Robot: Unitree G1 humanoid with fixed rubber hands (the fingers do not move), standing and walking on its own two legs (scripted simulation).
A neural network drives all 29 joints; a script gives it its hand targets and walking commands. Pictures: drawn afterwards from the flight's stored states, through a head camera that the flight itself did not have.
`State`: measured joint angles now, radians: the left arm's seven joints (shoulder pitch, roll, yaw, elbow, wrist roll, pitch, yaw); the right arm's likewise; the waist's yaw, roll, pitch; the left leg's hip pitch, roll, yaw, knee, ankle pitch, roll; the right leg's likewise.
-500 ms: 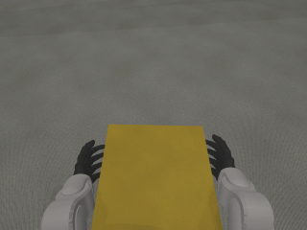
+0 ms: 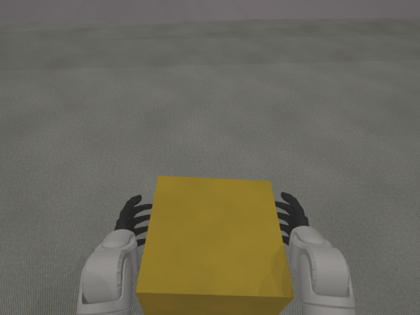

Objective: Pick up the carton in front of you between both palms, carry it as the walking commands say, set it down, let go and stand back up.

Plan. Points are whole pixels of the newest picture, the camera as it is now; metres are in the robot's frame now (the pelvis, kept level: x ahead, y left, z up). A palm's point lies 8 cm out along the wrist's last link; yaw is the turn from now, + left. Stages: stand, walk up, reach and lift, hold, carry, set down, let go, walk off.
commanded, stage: carry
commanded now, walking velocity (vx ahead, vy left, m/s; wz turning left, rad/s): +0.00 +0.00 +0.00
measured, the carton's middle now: (210, 259) +0.24 +0.00 -0.02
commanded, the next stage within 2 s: hold in 1.42 s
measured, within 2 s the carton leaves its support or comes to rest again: neither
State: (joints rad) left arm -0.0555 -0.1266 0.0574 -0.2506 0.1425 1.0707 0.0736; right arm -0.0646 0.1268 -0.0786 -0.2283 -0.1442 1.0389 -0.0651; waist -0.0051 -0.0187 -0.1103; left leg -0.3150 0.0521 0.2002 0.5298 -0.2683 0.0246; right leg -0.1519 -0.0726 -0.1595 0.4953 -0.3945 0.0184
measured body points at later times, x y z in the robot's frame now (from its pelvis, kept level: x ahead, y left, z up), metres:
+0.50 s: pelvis -0.03 -0.01 +0.00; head -0.03 +0.00 +0.45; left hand +0.27 +0.14 +0.03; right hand +0.27 -0.16 +0.03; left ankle +0.00 +0.10 -0.73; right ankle -0.09 -0.11 -0.73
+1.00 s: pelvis -0.04 -0.02 +0.00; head -0.06 -0.01 +0.45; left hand +0.25 +0.14 +0.03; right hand +0.25 -0.17 +0.03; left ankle +0.00 +0.10 -0.73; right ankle -0.09 -0.11 -0.73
